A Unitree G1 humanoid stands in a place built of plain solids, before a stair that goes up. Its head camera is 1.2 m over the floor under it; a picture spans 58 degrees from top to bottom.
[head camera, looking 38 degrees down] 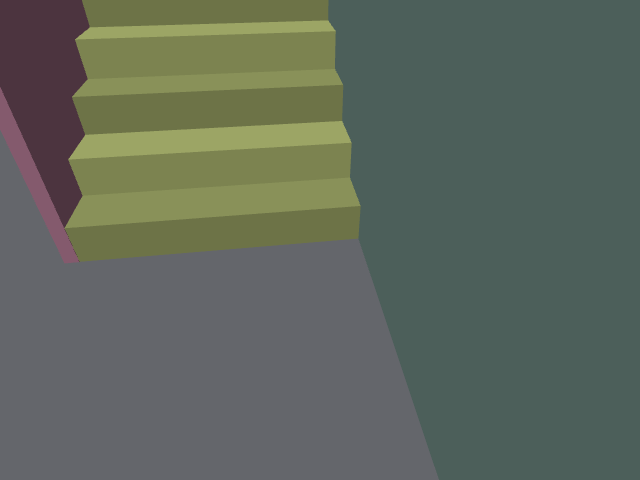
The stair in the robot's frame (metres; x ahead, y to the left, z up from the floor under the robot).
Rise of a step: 0.18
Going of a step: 0.24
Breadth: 1.20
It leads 8 degrees to the left of straight ahead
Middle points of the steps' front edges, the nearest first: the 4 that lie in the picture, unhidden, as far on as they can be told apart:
1.47 0.42 0.18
1.71 0.45 0.35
1.95 0.49 0.53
2.19 0.52 0.71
